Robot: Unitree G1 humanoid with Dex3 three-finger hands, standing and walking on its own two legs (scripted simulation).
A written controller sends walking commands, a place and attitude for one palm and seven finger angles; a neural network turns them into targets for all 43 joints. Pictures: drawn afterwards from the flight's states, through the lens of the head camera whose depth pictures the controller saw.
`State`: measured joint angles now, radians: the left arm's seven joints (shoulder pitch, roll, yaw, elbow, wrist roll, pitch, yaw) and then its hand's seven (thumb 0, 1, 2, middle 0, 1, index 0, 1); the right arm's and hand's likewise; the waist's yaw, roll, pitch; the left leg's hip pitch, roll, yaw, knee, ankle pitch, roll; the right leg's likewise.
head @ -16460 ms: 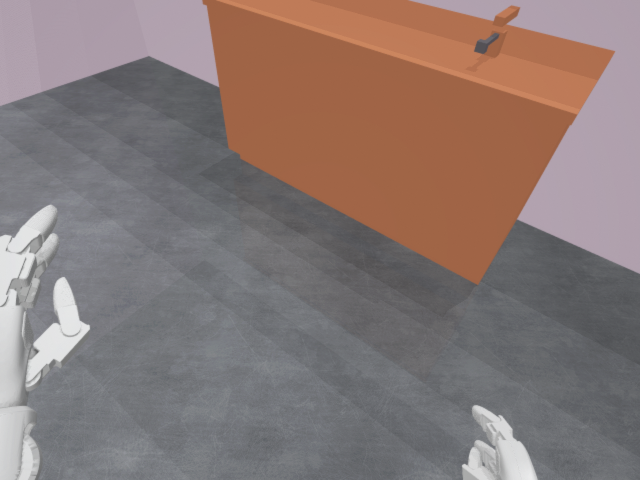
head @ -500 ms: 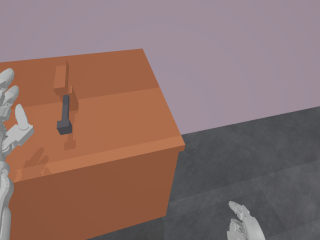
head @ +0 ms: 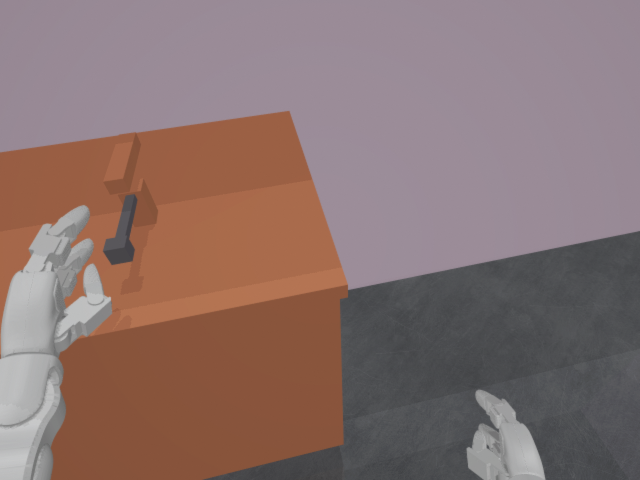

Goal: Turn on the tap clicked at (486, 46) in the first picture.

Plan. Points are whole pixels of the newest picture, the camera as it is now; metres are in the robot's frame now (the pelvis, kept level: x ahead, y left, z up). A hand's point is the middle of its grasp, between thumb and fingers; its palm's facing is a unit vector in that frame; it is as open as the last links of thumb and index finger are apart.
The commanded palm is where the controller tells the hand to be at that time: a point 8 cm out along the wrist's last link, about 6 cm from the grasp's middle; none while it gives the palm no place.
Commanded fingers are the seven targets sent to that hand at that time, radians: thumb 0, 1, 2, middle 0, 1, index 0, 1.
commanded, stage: turn the palm inward beside the body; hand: left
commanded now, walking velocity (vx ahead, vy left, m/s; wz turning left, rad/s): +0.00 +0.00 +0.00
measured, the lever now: (119, 250) +0.36 +0.33 +0.11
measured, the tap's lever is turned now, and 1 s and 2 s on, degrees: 0 0 0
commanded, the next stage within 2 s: reach beside the lever's end, fingers flat in 1.54 s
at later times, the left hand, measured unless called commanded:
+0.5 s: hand (102, 305) +0.23 +0.25 +0.17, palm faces +0.44 -0.87 -0.23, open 7.4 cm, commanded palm +0.18 +0.29 +0.18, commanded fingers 0.00 0.90 0.90 -0.20 -0.30 -0.20 -0.30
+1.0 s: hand (91, 353) +0.18 +0.24 +0.16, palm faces +0.47 -0.87 -0.14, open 7.4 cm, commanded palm +0.13 +0.28 +0.17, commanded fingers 0.00 0.90 0.90 -0.20 -0.30 -0.20 -0.30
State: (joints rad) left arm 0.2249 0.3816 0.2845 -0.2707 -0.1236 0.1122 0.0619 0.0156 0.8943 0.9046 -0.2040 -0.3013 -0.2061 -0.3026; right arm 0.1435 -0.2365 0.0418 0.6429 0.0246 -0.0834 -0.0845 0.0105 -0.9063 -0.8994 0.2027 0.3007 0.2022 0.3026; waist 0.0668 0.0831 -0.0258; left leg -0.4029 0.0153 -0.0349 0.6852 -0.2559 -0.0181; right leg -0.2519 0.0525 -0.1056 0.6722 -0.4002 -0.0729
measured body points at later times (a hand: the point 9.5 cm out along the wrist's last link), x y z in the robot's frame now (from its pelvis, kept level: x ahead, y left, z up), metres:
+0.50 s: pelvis +0.03 +0.01 +0.00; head +0.02 -0.01 +0.45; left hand +0.20 +0.30 +0.18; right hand +0.23 -0.21 -0.07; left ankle +0.07 +0.13 -0.72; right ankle -0.02 -0.07 -0.72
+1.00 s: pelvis +0.00 +0.01 +0.00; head -0.03 -0.01 +0.45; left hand +0.15 +0.29 +0.16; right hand +0.21 -0.19 -0.06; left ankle +0.07 +0.13 -0.72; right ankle -0.02 -0.07 -0.72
